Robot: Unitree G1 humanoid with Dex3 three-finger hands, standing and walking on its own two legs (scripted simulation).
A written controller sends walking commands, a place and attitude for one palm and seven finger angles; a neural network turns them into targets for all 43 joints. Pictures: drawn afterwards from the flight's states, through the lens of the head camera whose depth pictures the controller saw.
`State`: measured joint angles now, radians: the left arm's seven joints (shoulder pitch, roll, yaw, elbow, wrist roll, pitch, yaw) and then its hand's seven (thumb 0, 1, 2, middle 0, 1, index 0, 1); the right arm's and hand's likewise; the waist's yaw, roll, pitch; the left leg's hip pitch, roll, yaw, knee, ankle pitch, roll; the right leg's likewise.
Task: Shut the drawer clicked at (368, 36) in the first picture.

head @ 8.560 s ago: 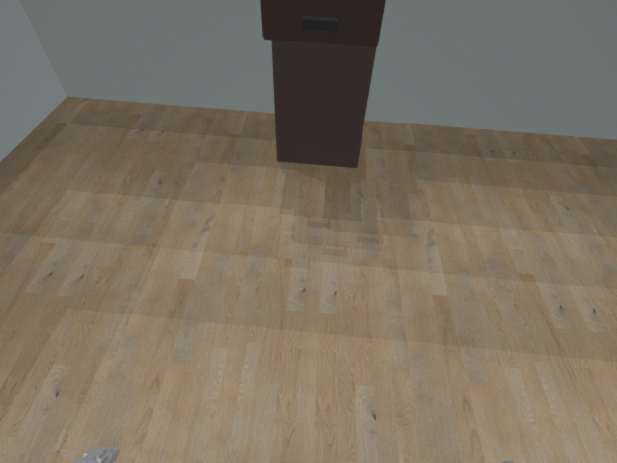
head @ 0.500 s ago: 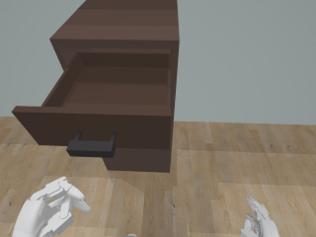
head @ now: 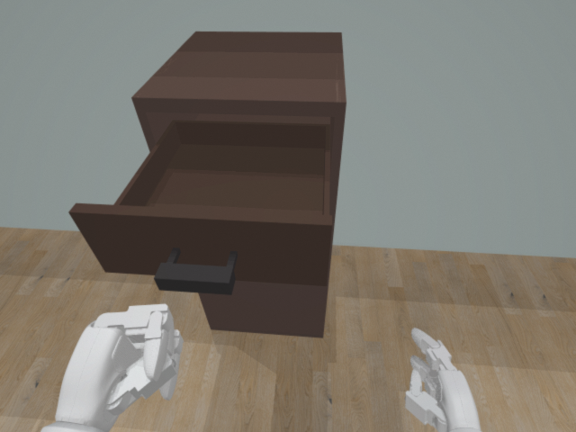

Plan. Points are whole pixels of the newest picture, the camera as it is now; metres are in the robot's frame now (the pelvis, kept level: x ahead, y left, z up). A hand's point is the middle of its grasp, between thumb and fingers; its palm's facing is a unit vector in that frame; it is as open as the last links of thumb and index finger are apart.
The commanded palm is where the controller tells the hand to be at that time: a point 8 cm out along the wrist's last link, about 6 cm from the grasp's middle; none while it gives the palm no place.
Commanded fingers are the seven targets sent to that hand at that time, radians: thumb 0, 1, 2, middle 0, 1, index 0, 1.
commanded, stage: raise the hand and make a fist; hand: left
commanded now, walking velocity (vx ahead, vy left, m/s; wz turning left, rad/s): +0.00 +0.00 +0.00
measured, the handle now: (200, 266) +0.33 +0.17 +0.08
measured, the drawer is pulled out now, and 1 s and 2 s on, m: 0.30 0.30 0.30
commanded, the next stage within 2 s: bring the fist close to the handle in 0.48 s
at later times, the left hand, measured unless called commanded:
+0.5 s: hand (174, 352) +0.16 +0.13 +0.16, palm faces +0.03 -0.99 -0.12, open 3.3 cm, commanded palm +0.11 +0.18 +0.18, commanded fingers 0.00 0.90 0.90 -1.40 -1.60 -1.40 -1.60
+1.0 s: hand (186, 349) +0.18 +0.13 +0.13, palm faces +0.01 -1.00 -0.06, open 3.3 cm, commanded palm +0.15 +0.18 +0.13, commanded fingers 0.00 0.90 0.90 -1.40 -1.60 -1.40 -1.60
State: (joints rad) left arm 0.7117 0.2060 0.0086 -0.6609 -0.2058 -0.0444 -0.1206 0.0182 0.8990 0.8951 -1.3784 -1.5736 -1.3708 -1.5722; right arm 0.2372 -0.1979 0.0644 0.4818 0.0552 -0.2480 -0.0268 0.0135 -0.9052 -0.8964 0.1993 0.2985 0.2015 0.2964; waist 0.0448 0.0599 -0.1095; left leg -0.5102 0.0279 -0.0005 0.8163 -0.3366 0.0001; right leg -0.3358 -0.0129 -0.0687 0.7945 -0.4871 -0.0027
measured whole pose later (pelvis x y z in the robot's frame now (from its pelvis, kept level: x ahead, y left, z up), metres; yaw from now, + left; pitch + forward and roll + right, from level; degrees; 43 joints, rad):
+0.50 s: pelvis +0.01 -0.03 +0.01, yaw +0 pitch +0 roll +0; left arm 0.70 0.24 0.12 -0.62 -0.27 -0.02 -0.17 0.02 0.90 0.89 -1.41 -1.60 -1.40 -1.60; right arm 0.26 -0.24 0.03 0.56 0.08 -0.33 -0.07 0.02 -0.91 -0.90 0.20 0.30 0.20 0.30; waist 0.05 0.07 -0.11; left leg -0.42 0.05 -0.02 0.74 -0.32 -0.03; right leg -0.25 0.02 -0.09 0.72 -0.48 -0.04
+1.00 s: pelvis +0.01 -0.03 +0.01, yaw +1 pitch +2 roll +0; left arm 0.62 0.20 0.10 -0.43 -0.26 -0.11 -0.21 0.02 0.90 0.90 -1.40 -1.60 -1.40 -1.60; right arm 0.23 -0.23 0.03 0.57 0.06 -0.31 -0.06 0.01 -0.91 -0.90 0.20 0.30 0.20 0.30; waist 0.04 0.05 -0.09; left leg -0.46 0.04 -0.02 0.75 -0.33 -0.03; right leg -0.29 0.00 -0.08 0.75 -0.49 -0.03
